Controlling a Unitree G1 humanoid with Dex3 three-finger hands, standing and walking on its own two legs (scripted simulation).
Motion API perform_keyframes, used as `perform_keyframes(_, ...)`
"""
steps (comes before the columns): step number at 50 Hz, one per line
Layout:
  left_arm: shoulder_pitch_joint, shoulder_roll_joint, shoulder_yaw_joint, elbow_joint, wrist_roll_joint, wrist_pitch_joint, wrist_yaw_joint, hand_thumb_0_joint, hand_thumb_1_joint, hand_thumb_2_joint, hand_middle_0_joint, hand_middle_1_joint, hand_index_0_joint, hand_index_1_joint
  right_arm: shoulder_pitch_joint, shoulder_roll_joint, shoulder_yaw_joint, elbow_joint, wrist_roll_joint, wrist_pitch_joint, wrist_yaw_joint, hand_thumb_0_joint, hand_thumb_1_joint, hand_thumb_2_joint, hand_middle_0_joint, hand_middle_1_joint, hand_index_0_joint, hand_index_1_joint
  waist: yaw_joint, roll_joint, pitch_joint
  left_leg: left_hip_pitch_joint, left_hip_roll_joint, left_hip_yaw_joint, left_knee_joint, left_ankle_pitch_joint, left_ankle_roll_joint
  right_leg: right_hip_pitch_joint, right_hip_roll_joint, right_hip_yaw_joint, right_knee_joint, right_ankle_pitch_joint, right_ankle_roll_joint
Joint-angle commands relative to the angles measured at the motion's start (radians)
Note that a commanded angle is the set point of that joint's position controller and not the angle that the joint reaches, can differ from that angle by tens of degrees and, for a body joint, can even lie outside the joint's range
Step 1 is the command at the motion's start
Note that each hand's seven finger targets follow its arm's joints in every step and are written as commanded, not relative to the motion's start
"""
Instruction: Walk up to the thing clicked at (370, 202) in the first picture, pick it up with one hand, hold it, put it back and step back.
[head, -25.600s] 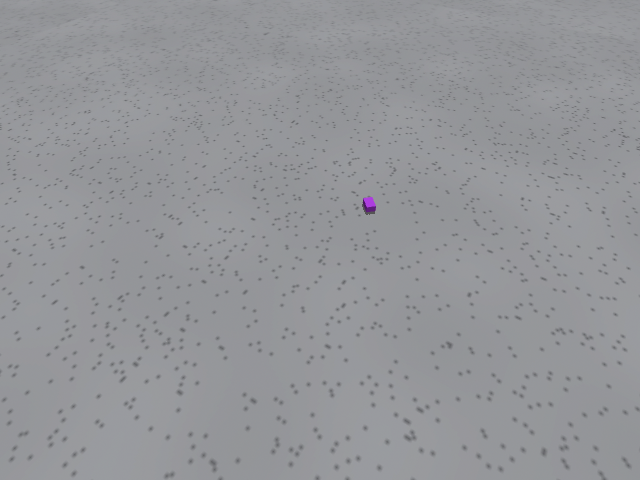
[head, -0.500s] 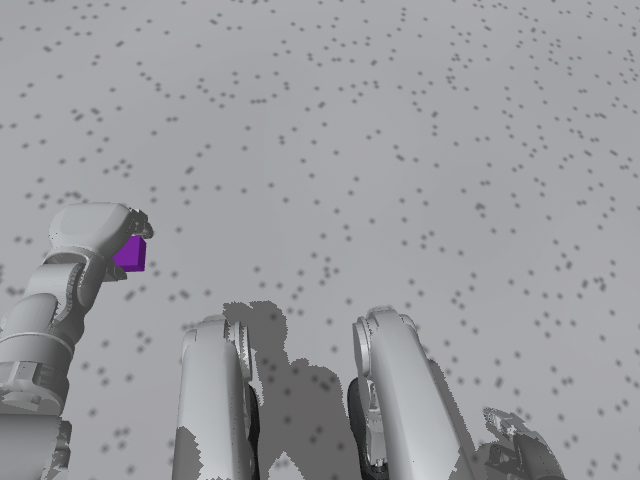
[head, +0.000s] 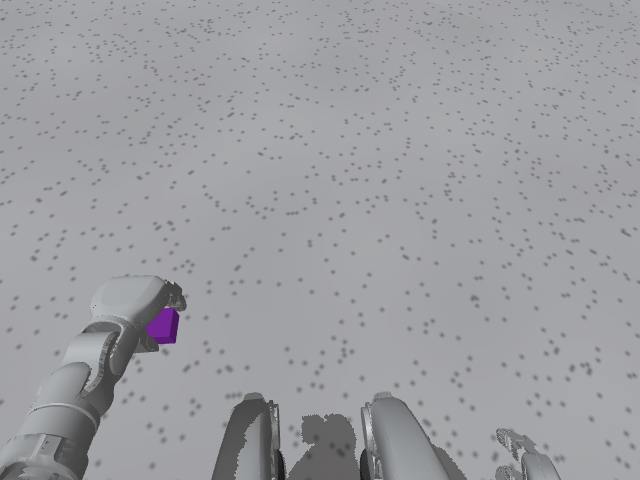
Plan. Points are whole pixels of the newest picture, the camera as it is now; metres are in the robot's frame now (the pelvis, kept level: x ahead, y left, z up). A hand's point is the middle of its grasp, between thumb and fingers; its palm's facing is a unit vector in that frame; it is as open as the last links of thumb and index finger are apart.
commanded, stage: lift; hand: left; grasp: from above
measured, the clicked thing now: (152, 326) +0.35 +0.25 -0.11
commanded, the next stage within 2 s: hold in 0.56 s
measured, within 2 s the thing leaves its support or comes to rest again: neither
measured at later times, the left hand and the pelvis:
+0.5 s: hand (128, 286) +0.35 +0.23 +0.03, palm faces -0.46 -0.02 -0.89, open 7.4 cm; pelvis +0.04 +0.00 +0.10, yaw +0 degrees
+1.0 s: hand (120, 254) +0.37 +0.22 +0.08, palm faces -0.46 -0.01 -0.89, open 7.4 cm; pelvis +0.06 +0.00 +0.13, yaw +0 degrees
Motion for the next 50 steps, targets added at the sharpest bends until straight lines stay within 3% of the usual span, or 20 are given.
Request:
perform_keyframes(1,-0.308,0.188,0.079,-0.13,0.005,-0.013,0.051,0.0,0.755,0.382,-1.145,-0.272,-1.145,-0.274,0.042,-0.154,-0.056,-0.079,0.003,-0.046,-0.016,0.0,-0.915,-0.908,0.2,0.3,0.2,0.3,-0.015,0.049,-0.3,0.415,-0.03,-0.001,-0.331,0.022,0.006,0.221,0.034,-0.003,-0.32,0.056,-0.055)
perform_keyframes(7,-0.33,0.155,0.06,-0.067,0.031,-0.012,0.076,0.0,0.758,0.381,-1.14,-0.277,-1.142,-0.277,0.06,-0.163,-0.064,-0.067,-0.002,-0.056,-0.008,0.0,-0.909,-0.906,0.2,0.3,0.199,0.3,0.007,0.068,-0.288,0.585,-0.019,-0.014,-0.458,0.125,-0.008,0.329,0.038,-0.015,-0.394,0.155,-0.055)
perform_keyframes(12,-0.328,0.136,0.045,-0.032,0.027,0.002,0.09,0.0,0.759,0.412,-1.156,-0.275,-1.151,-0.281,0.062,-0.156,-0.063,-0.074,0.001,-0.054,0.0,0.0,-0.912,-0.907,0.2,0.3,0.2,0.3,0.013,0.036,-0.235,0.632,-0.038,0.019,-0.528,0.185,-0.003,0.436,0.036,0.0,-0.502,0.203,-0.052)
perform_keyframes(13,-0.306,0.143,0.062,-0.018,0.025,0.006,0.092,0.0,0.756,0.404,-1.149,-0.277,-1.147,-0.281,0.068,-0.159,-0.065,-0.074,-0.002,-0.054,0.002,0.0,-0.912,-0.907,0.2,0.3,0.2,0.3,0.016,0.025,-0.233,0.645,-0.038,0.019,-0.542,0.192,-0.003,0.46,0.035,0.002,-0.515,0.207,-0.051)
perform_keyframes(15,-0.308,0.133,0.049,-0.03,0.027,0.01,0.09,0.0,0.763,0.402,-1.163,-0.253,-1.156,-0.262,0.057,-0.16,-0.068,-0.079,-0.002,-0.053,0.005,0.0,-0.911,-0.906,0.2,0.3,0.2,0.3,0.022,0.031,-0.232,0.692,-0.037,0.021,-0.576,0.214,-0.007,0.488,0.032,-0.001,-0.538,0.228,-0.051)
perform_keyframes(19,-0.308,0.145,0.062,-0.042,0.024,0.01,0.087,0.0,0.735,0.4,-1.149,-0.241,-1.14,-0.253,0.06,-0.158,-0.069,-0.086,0.001,-0.047,0.005,0.0,-0.914,-0.907,0.2,0.3,0.199,0.3,0.026,0.01,-0.224,0.746,-0.042,0.03,-0.617,0.252,-0.003,0.549,0.027,0.01,-0.596,0.262,-0.048)
perform_keyframes(21,-0.318,0.125,0.041,-0.058,0.014,0.006,0.076,0.0,0.74,0.388,-1.152,-0.222,-1.142,-0.233,0.058,-0.155,-0.069,-0.088,0.0,-0.048,0.004,0.0,-0.914,-0.905,0.2,0.3,0.199,0.3,0.017,0.013,-0.212,0.776,-0.039,0.027,-0.646,0.255,-0.005,0.567,0.027,0.01,-0.617,0.264,-0.048)
perform_keyframes(25,-0.318,0.14,0.053,-0.069,0.015,-0.002,0.07,0.0,0.74,0.387,-1.136,-0.247,-1.135,-0.25,0.059,-0.157,-0.074,-0.092,0.003,-0.044,0.002,0.0,-0.91,-0.903,0.2,0.3,0.2,0.3,0.026,0.006,-0.21,0.827,-0.044,0.035,-0.687,0.281,-0.006,0.623,0.024,0.016,-0.661,0.286,-0.047)
perform_keyframes(26,-0.329,0.119,0.034,-0.076,0.017,-0.005,0.068,0.0,0.755,0.41,-1.154,-0.248,-1.149,-0.254,0.057,-0.151,-0.072,-0.089,0.002,-0.044,0.001,0.0,-0.911,-0.903,0.2,0.3,0.2,0.3,0.02,0.013,-0.204,0.837,-0.044,0.033,-0.692,0.294,-0.007,0.622,0.024,0.019,-0.67,0.298,-0.047)
perform_keyframes(44,-0.296,0.128,0.038,-0.127,0.006,-0.003,0.002,0.0,0.815,0.401,-1.177,-0.261,-1.188,-0.251,0.024,-0.159,-0.074,-0.106,0.01,-0.018,-0.008,0.0,-0.903,-0.899,0.2,0.3,0.2,0.3,0.04,-0.013,-0.186,0.971,-0.051,0.06,-0.783,0.465,-0.001,0.786,0.02,0.033,-0.77,0.458,-0.04)
perform_keyframes(50,-0.289,0.127,0.035,-0.155,0.0,-0.007,-0.029,0.0,0.783,0.396,-1.152,-0.246,-1.16,-0.239,0.001,-0.16,-0.072,-0.125,0.013,-0.006,-0.011,0.0,-0.901,-0.899,0.2,0.3,0.2,0.3,0.045,-0.001,-0.146,0.987,-0.045,0.051,-0.818,0.451,-0.004,0.791,0.027,0.023,-0.786,0.423,-0.046)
